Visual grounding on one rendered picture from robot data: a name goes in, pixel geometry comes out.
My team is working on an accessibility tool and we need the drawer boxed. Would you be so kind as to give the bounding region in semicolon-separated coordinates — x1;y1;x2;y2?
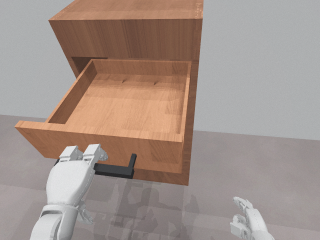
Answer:
14;59;192;174

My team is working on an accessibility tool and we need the robot left forearm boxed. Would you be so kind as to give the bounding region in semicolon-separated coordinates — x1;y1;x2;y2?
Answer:
30;203;79;240

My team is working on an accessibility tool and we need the handle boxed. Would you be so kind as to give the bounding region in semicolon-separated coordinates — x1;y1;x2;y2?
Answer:
54;153;137;179

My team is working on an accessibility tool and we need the right robot hand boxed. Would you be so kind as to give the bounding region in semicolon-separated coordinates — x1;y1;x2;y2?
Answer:
230;196;268;240

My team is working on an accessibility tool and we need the cabinet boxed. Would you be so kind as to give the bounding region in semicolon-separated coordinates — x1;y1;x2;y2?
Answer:
48;0;204;186

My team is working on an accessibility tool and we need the left robot hand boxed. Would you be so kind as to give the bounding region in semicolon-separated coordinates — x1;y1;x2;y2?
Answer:
46;144;109;225

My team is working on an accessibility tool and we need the robot right forearm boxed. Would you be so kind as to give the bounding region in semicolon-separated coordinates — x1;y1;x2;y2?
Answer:
250;230;275;240

